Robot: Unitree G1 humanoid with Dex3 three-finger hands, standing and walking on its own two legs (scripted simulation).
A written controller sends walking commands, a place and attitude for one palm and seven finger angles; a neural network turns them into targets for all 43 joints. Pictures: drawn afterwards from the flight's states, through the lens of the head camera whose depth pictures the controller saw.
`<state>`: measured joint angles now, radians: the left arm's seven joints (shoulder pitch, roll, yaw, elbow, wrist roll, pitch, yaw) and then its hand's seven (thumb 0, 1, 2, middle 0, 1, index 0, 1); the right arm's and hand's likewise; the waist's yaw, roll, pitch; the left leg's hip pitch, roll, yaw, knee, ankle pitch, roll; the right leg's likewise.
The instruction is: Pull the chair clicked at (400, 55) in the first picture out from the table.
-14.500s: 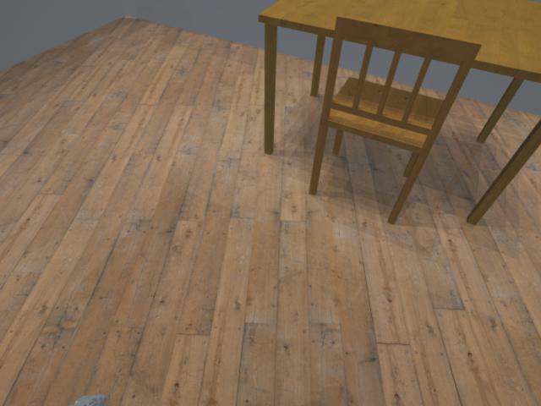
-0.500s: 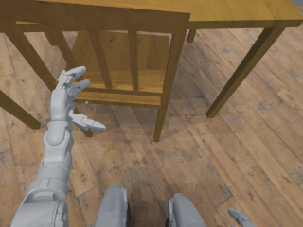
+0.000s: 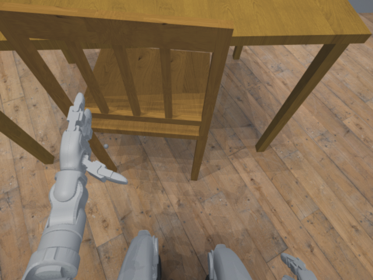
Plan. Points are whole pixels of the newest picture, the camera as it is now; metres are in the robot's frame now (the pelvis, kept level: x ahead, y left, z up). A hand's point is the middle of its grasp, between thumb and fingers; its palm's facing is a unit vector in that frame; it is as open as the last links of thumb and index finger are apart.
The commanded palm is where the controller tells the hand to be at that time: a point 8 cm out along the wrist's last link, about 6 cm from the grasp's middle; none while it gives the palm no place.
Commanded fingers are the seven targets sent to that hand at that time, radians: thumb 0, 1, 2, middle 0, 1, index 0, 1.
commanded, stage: draw the fingers out of the gap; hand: left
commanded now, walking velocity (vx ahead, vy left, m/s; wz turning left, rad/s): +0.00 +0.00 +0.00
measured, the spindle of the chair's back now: (129, 84) +0.56 +0.15 +0.02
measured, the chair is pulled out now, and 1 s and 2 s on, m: -0.07 -0.07 -0.07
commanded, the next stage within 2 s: aim the fingers beside a spindle in 0.54 s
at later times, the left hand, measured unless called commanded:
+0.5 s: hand (99, 190) +0.29 +0.17 +0.02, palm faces +0.06 -1.00 -0.05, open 17.5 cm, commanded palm +0.26 +0.22 +0.02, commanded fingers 0.00 -0.55 0.20 0.00 0.00 0.00 0.00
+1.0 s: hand (104, 193) +0.29 +0.16 +0.02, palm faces +0.02 -1.00 -0.04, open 17.3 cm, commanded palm +0.26 +0.22 +0.02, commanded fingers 0.00 -0.51 0.27 -0.04 -0.06 -0.04 -0.06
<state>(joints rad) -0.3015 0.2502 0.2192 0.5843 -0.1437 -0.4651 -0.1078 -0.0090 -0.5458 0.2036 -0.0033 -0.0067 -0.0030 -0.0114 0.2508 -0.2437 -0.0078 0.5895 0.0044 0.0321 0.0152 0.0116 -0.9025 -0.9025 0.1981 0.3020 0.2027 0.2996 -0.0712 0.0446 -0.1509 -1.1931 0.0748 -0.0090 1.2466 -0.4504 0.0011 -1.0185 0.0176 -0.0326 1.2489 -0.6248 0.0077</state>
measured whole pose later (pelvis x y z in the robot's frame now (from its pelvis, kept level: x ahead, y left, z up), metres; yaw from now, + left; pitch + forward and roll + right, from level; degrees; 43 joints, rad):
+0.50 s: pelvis +0.00 +0.00 +0.00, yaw +1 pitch +20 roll -3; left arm 0.05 0.20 0.10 0.28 -0.16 -0.47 -0.10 -0.01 -0.55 0.20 0.00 0.00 0.00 0.00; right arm 0.17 -0.23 0.01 0.53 0.01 -0.02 -0.01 0.01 -0.90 -0.90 0.20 0.30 0.20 0.30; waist -0.02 0.04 -0.16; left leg -1.17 0.06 -0.03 1.27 -0.46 0.00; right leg -0.98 0.01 -0.06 1.27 -0.64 0.01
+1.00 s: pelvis -0.01 +0.00 -0.01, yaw +1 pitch +20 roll -4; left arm 0.10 0.20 0.07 0.16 -0.17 -0.40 -0.09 -0.01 -0.53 0.24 -0.02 -0.03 -0.02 -0.03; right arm 0.18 -0.22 0.02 0.52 0.01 -0.04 -0.02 0.01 -0.90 -0.90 0.20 0.30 0.20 0.30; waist -0.03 0.05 -0.16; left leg -1.20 0.06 -0.05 1.30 -0.47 0.00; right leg -1.00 0.01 -0.07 1.29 -0.65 0.00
